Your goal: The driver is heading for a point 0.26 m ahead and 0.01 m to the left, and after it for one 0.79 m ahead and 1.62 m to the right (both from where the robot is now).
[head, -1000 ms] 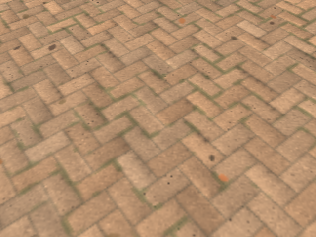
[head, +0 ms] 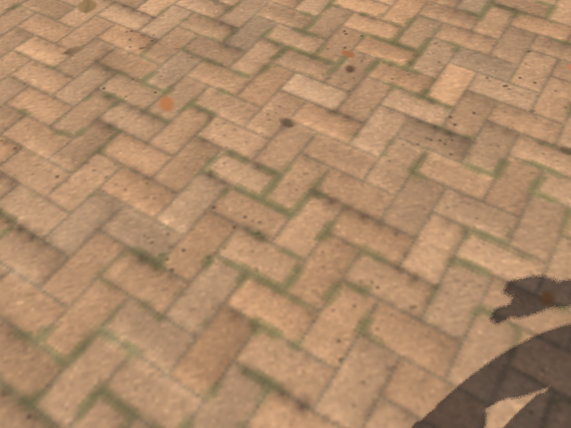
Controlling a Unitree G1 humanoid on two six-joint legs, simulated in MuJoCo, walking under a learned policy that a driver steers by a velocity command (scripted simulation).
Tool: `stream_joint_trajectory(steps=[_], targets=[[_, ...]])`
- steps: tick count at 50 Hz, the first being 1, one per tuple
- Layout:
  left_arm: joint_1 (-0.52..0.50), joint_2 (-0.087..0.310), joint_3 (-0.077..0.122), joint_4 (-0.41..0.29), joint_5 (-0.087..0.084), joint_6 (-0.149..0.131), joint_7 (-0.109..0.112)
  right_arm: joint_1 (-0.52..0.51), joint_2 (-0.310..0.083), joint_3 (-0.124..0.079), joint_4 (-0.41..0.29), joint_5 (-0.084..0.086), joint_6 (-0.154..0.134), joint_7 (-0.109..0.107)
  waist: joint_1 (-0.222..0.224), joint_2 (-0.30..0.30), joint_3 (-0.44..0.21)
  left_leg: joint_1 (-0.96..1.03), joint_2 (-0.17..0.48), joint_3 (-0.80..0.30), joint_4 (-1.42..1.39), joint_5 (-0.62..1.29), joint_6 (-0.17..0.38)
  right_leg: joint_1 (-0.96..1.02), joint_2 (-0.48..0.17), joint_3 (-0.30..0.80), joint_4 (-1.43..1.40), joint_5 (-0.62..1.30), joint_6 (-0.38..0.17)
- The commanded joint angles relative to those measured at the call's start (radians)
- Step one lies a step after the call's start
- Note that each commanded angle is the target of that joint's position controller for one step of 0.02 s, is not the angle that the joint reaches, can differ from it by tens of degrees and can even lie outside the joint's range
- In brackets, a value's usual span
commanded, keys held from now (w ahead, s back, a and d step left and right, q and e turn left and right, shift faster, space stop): w+e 0.30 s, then w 0.02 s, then w+e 0.68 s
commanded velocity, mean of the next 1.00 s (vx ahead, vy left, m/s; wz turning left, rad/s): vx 0.50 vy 0.00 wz -0.58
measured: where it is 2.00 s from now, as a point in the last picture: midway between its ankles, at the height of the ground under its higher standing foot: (475, 251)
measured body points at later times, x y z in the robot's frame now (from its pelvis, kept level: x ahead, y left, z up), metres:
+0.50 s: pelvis +0.28 +0.04 +0.01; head +0.31 +0.04 +0.46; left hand +0.45 +0.29 -0.11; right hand +0.35 -0.26 -0.08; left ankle +0.35 +0.13 -0.73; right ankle +0.17 -0.06 -0.64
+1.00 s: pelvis +0.51 -0.11 +0.00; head +0.54 -0.15 +0.45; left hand +0.80 +0.02 -0.08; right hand +0.43 -0.40 -0.12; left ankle +0.50 +0.08 -0.63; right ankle +0.52 -0.21 -0.73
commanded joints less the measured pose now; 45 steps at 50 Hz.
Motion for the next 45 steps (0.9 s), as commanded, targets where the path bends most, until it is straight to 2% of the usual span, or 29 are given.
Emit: stream_joint_trajectory(steps=[1,4,7,9,11,14,16,17,18,19,20,21,22,23,24,26,28,30,32,35,37,39,41,42,43,44,45], targets=[[0.025,0.112,0.029,-0.076,0.016,-0.021,0.014,-0.026,-0.135,-0.033,-0.096,-0.022,-0.024,-0.002,-0.001,-0.053,-0.138,-0.271,0.069,-0.081,-0.066,0.09,0.002,0.312,-0.267,0.426,-0.307,0.167,-0.209],[0.041,0.142,0.037,-0.067,0.008,-0.026,0.03,-0.045,-0.091,-0.023,-0.104,-0.033,0.002,-0.003,-0.012,-0.036,-0.103,-0.24,0.052,-0.047,-0.21,0.16,-0.044,0.196,-0.235,0.335,-0.335,0.278,-0.21],[0.079,0.16,0.043,-0.05,0.001,-0.02,0.046,-0.162,-0.056,-0.006,-0.132,-0.032,0.005,0.001,0.029,-0.061,-0.068,-0.208,0.014,-0.038,-0.448,0.373,-0.066,0.139,-0.175,0.268,-0.333,0.207,-0.161],[0.107,0.163,0.045,-0.039,-0.002,-0.013,0.051,-0.231,-0.048,0.0,-0.147,-0.023,0.0,0.01,0.059,-0.08,-0.059,-0.15,-0.02,-0.032,-0.577,0.479,-0.069,0.116,-0.159,0.265,-0.324,0.13,-0.133],[0.143,0.167,0.047,-0.023,-0.007,-0.009,0.052,-0.274,-0.062,-0.003,-0.162,-0.011,-0.007,0.017,0.076,-0.088,-0.056,-0.119,-0.037,-0.046,-0.636,0.507,-0.064,0.134,-0.177,0.307,-0.301,0.079,-0.123],[0.161,0.153,0.046,-0.013,-0.01,-0.001,0.056,-0.275,-0.101,-0.018,-0.168,-0.007,-0.019,0.027,0.064,-0.108,-0.061,-0.098,-0.041,-0.078,-0.702,0.431,-0.035,0.222,-0.21,0.397,-0.215,0.041,-0.104],[0.143,0.145,0.045,-0.014,-0.005,0.005,0.057,-0.2,-0.118,-0.03,-0.148,-0.006,-0.028,0.027,0.02,-0.139,-0.077,-0.017,-0.042,-0.058,-0.731,0.366,0.0,0.25,-0.216,0.424,-0.147,0.08,-0.084],[0.144,0.116,0.036,-0.017,-0.002,0.006,0.055,-0.119,-0.135,-0.043,-0.126,-0.013,-0.032,0.022,-0.019,-0.135,-0.118,0.117,-0.04,-0.046,-0.762,0.359,0.027,0.23,-0.173,0.408,-0.062,0.128,-0.058],[0.143,0.06,0.014,-0.031,0.007,0.003,0.051,0.009,-0.177,-0.057,-0.114,-0.031,-0.037,0.014,-0.08,-0.066,-0.235,0.342,0.086,-0.16,-0.748,0.316,0.087,0.143,-0.117,0.345,0.171,0.069,-0.022],[0.263,-0.002,-0.006,-0.056,-0.013,-0.005,0.051,0.123,-0.269,-0.08,-0.089,-0.046,-0.026,0.011,-0.051,0.216,-0.374,0.688,0.315,-0.58,-0.816,0.11,0.245,-0.192,0.032,0.199,0.514,-0.28,0.058],[0.281,0.075,0.001,-0.051,-0.027,-0.009,0.054,0.137,-0.211,-0.07,-0.075,-0.018,-0.019,0.02,-0.056,0.275,-0.359,0.705,0.381,-0.805,-0.899,-0.147,0.279,-0.368,-0.022,0.198,0.691,-0.404,0.075],[0.191,0.148,0.021,-0.048,-0.026,-0.005,0.055,0.089,-0.136,-0.05,-0.09,-0.012,-0.014,0.017,-0.08,0.159,-0.226,0.594,0.338,-0.673,-0.922,-0.177,0.234,-0.412,-0.067,0.204,0.749,-0.314,0.082],[0.122,0.155,0.025,-0.06,-0.013,0.0,0.056,0.041,-0.11,-0.039,-0.096,-0.02,-0.006,0.014,-0.073,0.092,-0.153,0.483,0.295,-0.524,-0.923,-0.056,0.199,-0.392,-0.101,0.167,0.744,-0.24,0.086],[0.081,0.143,0.026,-0.073,-0.002,0.001,0.054,0.008,-0.087,-0.031,-0.09,-0.025,-0.002,0.012,-0.058,0.071,-0.094,0.384,0.255,-0.419,-0.944,0.069,0.189,-0.371,-0.127,0.161,0.699,-0.188,0.089],[0.074,0.128,0.029,-0.078,-0.002,0.004,0.048,-0.009,-0.069,-0.024,-0.083,-0.031,-0.002,0.008,-0.037,0.088,-0.074,0.324,0.223,-0.336,-0.965,0.154,0.175,-0.331,-0.154,0.16,0.66,-0.153,0.087],[0.086,0.086,0.023,-0.081,-0.013,0.014,0.039,-0.011,-0.067,-0.025,-0.069,-0.026,-0.008,0.006,-0.021,0.11,-0.065,0.271,0.199,-0.231,-1.008,0.237,0.177,-0.29,-0.174,0.133,0.612,-0.128,0.09],[0.055,0.06,0.015,-0.101,-0.009,0.022,0.037,-0.001,-0.094,-0.034,-0.05,-0.02,-0.015,0.005,-0.02,0.087,-0.049,0.26,0.211,-0.164,-1.041,0.31,0.196,-0.316,-0.186,0.123,0.55,-0.092,0.1],[0.022,0.051,0.01,-0.116,-0.005,0.023,0.033,0.007,-0.119,-0.042,-0.035,-0.021,-0.014,0.003,-0.025,0.067,-0.046,0.283,0.22,-0.101,-1.054,0.385,0.207,-0.344,-0.193,0.119,0.471,-0.018,0.11],[-0.011,0.046,0.006,-0.121,-0.006,0.018,0.023,0.003,-0.131,-0.044,-0.026,-0.02,-0.008,0.001,-0.033,0.058,-0.042,0.298,0.203,-0.019,-1.057,0.443,0.193,-0.329,-0.191,0.099,0.365,0.089,0.109],[-0.11,0.027,-0.004,-0.145,-0.005,0.008,0.004,0.031,-0.151,-0.046,-0.006,-0.014,0.003,-0.003,-0.07,0.048,-0.016,0.311,0.189,0.078,-1.055,0.475,0.168,-0.282,-0.176,0.043,0.207,0.203,0.096],[-0.164,0.024,-0.007,-0.166,-0.008,0.007,-0.008,0.062,-0.168,-0.05,0.011,-0.007,0.013,-0.004,-0.086,0.043,0.004,0.352,0.204,0.11,-1.048,0.486,0.158,-0.271,-0.167,0.015,0.139,0.202,0.081],[-0.194,0.035,-0.003,-0.186,-0.009,0.009,-0.019,0.078,-0.186,-0.056,0.023,0.004,0.025,-0.003,-0.083,0.048,0.016,0.408,0.226,0.136,-1.017,0.564,0.145,-0.262,-0.153,-0.008,0.093,0.147,0.056],[-0.166,0.067,0.013,-0.193,-0.003,0.013,-0.023,0.073,-0.216,-0.065,0.024,0.014,0.037,-0.008,-0.043,0.074,-0.02,0.452,0.231,0.175,-0.908,0.87,0.125,-0.173,-0.1,-0.058,0.07,0.045,0.017],[-0.103,0.095,0.029,-0.183,0.001,0.018,-0.022,0.069,-0.232,-0.07,0.022,0.018,0.044,-0.012,0.001,0.089,-0.067,0.458,0.226,0.196,-0.794,1.036,0.114,-0.077,-0.061,-0.085,0.065,-0.002,-0.008],[0.04,0.135,0.054,-0.146,-0.001,0.022,-0.016,0.055,-0.231,-0.068,0.017,0.023,0.051,-0.016,0.086,0.074,-0.141,0.404,0.201,0.226,-0.607,1.097,0.091,0.12,-0.017,-0.101,0.01,0.035,-0.044],[0.224,0.199,0.088,-0.096,-0.005,0.032,0.002,0.063,-0.199,-0.054,0.007,0.008,0.049,-0.022,0.171,0.017,-0.232,0.198,0.166,0.23,-0.337,0.915,0.052,0.427,-0.041,-0.009,-0.013,0.063,-0.088],[0.219,0.318,0.103,-0.093,-0.018,0.03,0.017,0.142,-0.048,-0.006,-0.051,-0.045,0.032,-0.009,0.062,-0.275,-0.294,-0.262,-0.009,0.202,0.033,-0.041,-0.011,0.762,-0.312,0.507,-0.057,-0.021,-0.244]])
Keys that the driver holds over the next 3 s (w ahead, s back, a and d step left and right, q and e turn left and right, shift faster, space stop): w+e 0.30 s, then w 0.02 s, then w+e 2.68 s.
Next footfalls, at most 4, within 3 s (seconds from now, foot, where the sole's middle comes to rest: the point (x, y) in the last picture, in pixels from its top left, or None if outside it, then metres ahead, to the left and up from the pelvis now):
0.36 left None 0.39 0.12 -0.77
0.88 right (403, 373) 0.56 -0.23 -0.77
1.36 left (389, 249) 0.90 -0.24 -0.77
1.86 right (539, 271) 0.83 -0.62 -0.77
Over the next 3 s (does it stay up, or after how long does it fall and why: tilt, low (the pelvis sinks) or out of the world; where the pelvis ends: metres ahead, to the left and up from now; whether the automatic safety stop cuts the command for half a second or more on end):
stays up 0.91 -1.03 0.00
